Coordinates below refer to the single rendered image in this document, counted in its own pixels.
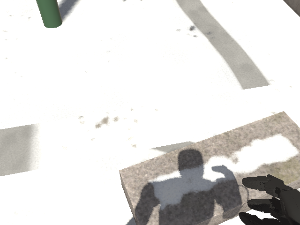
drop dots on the robot right hand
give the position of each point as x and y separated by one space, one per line
285 209

